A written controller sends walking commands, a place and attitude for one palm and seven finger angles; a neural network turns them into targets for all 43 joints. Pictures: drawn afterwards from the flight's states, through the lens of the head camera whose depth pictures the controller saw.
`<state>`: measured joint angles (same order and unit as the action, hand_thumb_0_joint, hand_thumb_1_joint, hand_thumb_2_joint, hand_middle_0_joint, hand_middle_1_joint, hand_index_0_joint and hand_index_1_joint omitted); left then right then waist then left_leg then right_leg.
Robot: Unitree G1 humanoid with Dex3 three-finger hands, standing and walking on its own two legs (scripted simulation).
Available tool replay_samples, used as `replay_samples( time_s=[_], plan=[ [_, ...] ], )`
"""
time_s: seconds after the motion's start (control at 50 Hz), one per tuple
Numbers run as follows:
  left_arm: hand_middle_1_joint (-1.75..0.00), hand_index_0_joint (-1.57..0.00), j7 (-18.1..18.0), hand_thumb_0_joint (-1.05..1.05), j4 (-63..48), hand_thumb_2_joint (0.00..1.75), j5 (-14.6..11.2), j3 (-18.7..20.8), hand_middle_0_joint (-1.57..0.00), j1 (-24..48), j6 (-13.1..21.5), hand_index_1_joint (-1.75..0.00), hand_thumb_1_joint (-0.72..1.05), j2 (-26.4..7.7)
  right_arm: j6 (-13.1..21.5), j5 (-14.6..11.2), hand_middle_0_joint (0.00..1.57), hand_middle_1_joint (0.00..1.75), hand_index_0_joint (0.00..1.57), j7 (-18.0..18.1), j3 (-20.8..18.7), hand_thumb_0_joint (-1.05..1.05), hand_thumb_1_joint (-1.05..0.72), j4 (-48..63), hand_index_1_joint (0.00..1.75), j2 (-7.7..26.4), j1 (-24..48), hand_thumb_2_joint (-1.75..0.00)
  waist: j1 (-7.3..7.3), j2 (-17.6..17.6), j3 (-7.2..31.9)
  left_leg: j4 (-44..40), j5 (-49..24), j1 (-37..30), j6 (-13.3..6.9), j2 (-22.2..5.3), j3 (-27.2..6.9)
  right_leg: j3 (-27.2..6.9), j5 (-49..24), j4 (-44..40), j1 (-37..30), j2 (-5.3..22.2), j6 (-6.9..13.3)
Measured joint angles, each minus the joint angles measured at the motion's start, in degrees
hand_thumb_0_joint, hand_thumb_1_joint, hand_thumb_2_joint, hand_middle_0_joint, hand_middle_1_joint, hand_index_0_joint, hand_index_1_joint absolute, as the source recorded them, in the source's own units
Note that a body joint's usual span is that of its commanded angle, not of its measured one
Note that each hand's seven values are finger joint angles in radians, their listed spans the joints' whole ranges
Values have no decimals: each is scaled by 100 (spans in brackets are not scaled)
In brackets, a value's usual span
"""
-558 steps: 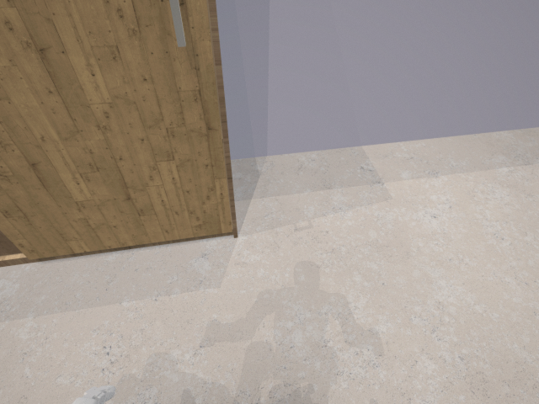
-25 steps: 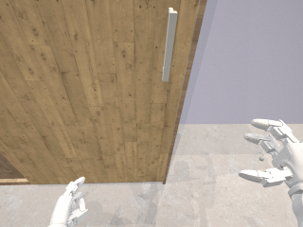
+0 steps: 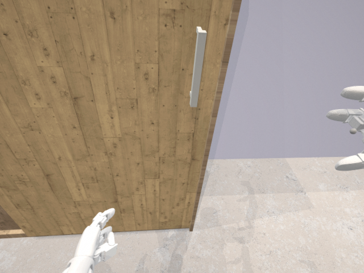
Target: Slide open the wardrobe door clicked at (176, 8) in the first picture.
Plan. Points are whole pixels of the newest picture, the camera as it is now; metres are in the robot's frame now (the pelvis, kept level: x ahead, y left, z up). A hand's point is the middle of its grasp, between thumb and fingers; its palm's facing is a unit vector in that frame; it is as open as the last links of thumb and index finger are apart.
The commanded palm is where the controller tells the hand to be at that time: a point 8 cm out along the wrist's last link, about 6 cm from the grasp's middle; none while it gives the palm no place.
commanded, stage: raise the hand with hooked fingers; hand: right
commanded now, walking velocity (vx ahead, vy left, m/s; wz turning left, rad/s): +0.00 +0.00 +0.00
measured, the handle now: (196, 69) +0.55 -0.04 +0.23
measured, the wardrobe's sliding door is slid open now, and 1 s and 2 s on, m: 0.00 0.00 0.00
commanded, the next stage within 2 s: move the hooked fingers beside the handle in 0.52 s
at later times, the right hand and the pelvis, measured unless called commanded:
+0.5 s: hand (347, 129) +0.28 -0.28 +0.25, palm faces +0.07 +0.99 -0.12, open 14.0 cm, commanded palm +0.24 -0.33 +0.26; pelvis +0.00 -0.01 +0.00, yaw +1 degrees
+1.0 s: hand (304, 112) +0.34 -0.23 +0.25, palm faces +0.00 +1.00 -0.06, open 13.9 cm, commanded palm +0.31 -0.28 +0.25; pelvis +0.01 -0.01 +0.00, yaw +1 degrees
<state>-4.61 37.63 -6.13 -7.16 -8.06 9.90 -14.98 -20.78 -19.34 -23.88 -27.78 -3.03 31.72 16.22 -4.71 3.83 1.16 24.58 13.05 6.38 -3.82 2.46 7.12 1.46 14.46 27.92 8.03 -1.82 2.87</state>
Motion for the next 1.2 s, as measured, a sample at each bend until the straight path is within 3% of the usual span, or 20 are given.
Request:
replay_samples(
  time_s=[0.06,0.12,0.24,0.4,0.64,0.8,0.92,1.04,1.2],
  plan=[
    [-30,-20,14,2,-4,90,-48,40,-21,18,-67,-30,91,-100,-362,145,30,120,30,-48,72,-1,50,-340,120,178,308,-30,25,51,-5,43,-2,85,7,-26,3,1,-28,-2,68,-22,10],
    [-30,-20,59,2,-44,90,-66,80,-21,29,-153,-30,91,-174,-528,135,30,120,30,-163,107,-1,50,-378,120,231,300,-30,68,80,22,90,-1,183,23,-37,-29,35,-36,8,139,-30,25],
    [-30,-20,115,2,-126,90,-45,116,-21,-43,-227,-30,91,-175,-346,-71,30,120,30,-266,17,-1,50,61,120,9,-119,-30,124,-15,88,148,49,173,29,-15,-114,115,37,42,91,-6,33],
    [-30,-20,48,2,-170,90,-21,124,-20,-55,-145,-30,91,-140,-426,156,30,120,31,111,-13,-1,50,189,120,-39,-3,-30,64,-64,-24,100,34,75,38,-41,-102,99,6,-26,-7,-36,48],
    [-30,-20,83,2,-142,90,-17,0,-21,-24,-192,-30,91,-20,-493,33,30,120,31,-173,11,-1,50,19,120,85,9,-30,47,-28,72,41,28,78,66,-88,-81,70,-40,-139,-16,-91,74],
    [-30,-20,36,2,-69,90,-32,33,-21,-6,-135,-30,91,-56,-366,192,30,120,30,43,445,-1,50,2,120,-247,414,-30,-19,-65,-18,38,30,65,70,-116,-16,4,-59,-133,-3,-120,77],
    [-30,-20,18,2,-11,90,-13,33,-21,83,-174,-30,91,9,-417,221,30,120,30,281,827,-1,50,-196,120,-477,794,-30,104,-64,30,43,31,137,74,-138,-44,28,-96,-214,22,-143,82],
    [-30,-20,86,2,-64,90,13,55,-21,31,-310,-30,91,67,-574,359,30,120,31,630,758,-1,50,-435,120,-481,939,-30,233,-104,74,-2,22,177,42,-88,-137,113,-97,-309,8,-98,48],
    [-30,-20,76,2,-2,90,-12,145,-21,-134,-441,-30,91,-37,-459,369,30,120,30,702,833,-1,50,-388,120,-617,931,-30,204,-120,102,-40,69,107,12,-38,-140,107,-26,-301,-44,-54,14]
  ],
)
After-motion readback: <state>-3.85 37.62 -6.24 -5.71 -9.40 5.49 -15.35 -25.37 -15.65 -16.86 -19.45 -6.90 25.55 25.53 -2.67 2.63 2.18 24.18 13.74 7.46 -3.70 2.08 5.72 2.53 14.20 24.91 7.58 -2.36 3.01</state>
